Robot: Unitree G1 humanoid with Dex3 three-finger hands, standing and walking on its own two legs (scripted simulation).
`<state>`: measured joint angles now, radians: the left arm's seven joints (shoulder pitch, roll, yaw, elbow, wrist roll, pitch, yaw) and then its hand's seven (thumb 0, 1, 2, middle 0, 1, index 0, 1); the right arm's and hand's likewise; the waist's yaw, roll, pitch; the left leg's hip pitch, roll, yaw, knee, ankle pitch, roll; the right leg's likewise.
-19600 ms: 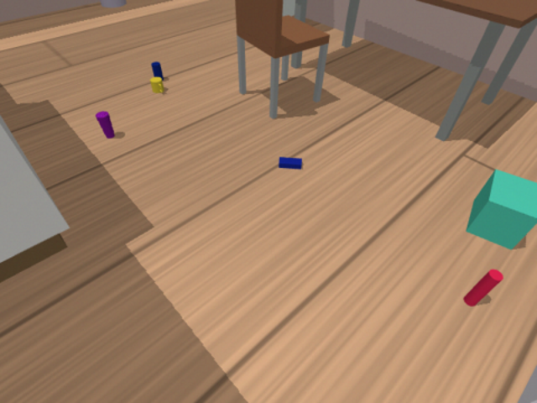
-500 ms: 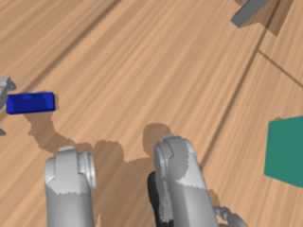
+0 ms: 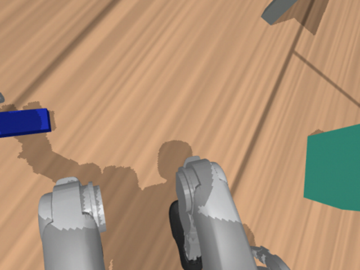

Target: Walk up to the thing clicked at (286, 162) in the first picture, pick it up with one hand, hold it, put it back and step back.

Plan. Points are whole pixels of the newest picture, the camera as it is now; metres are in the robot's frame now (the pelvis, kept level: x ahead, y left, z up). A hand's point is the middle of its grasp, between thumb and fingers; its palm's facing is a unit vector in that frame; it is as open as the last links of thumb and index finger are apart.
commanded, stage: rise first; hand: left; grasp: from above
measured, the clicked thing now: (20, 123) +0.47 +0.30 -0.30
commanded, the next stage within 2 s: approach in 0.86 s
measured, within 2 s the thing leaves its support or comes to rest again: neither
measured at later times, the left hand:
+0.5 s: hand out of the picture +0.43 +0.34 -0.17, palm faces -0.46 -0.09 -0.88, open 13.5 cm
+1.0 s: hand out of the picture +0.42 +0.34 -0.18, palm faces -0.47 -0.09 -0.88, open 13.6 cm
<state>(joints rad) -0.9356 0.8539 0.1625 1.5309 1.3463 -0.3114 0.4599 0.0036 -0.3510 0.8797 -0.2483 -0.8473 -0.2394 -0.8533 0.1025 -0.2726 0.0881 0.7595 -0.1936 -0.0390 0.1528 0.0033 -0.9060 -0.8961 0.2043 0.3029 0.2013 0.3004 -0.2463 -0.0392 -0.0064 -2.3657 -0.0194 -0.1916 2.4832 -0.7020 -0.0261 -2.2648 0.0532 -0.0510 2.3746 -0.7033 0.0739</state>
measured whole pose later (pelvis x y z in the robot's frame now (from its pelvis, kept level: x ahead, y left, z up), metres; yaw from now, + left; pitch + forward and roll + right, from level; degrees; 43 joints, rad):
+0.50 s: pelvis +0.00 +0.00 +0.01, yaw +0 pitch +33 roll -11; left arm -0.94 0.85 0.14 1.51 1.34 -0.32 0.42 0.00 -0.42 0.93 -0.21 -0.89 -0.19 -0.90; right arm 0.10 -0.28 0.09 0.74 -0.18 -0.02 0.15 0.00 -0.91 -0.90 0.20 0.30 0.20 0.30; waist -0.24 -0.03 -0.02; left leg -2.35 -0.02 -0.19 2.47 -0.70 -0.02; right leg -2.25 0.05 -0.06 2.36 -0.70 0.07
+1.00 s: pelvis +0.00 +0.00 +0.00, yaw +0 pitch +33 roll -11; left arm -0.94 0.86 0.13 1.52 1.34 -0.31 0.43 0.00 -0.45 0.96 -0.18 -0.93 -0.16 -0.95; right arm 0.14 -0.28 0.11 0.73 -0.18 -0.04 0.15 0.00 -0.91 -0.90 0.20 0.30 0.20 0.30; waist -0.26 -0.03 -0.02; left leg -2.36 -0.03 -0.19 2.47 -0.68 -0.01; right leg -2.25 0.04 -0.06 2.35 -0.69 0.06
